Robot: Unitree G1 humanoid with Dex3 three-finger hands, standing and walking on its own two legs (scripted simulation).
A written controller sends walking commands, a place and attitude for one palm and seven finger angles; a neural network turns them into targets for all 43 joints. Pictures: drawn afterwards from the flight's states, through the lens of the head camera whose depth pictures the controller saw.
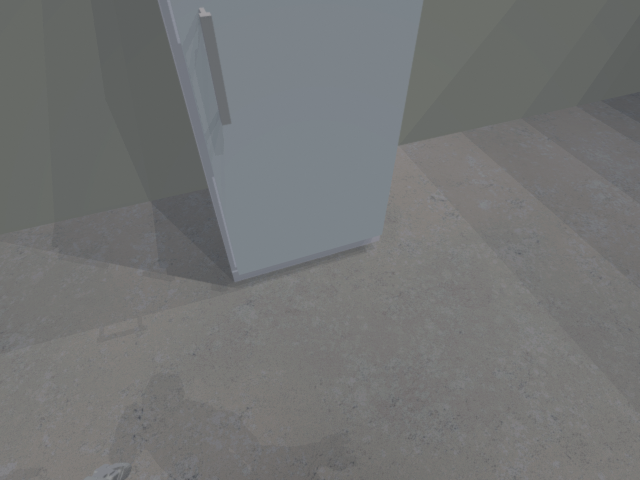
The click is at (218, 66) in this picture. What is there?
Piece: fridge door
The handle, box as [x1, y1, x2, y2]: [199, 8, 230, 124]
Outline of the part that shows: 199,8 199,17 220,119 222,124 230,123 211,16 209,12 206,12 203,8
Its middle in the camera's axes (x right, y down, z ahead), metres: -0.24 -0.38 +0.86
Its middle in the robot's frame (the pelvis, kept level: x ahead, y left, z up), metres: +0.90 +0.28 +0.10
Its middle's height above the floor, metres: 0.87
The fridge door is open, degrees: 0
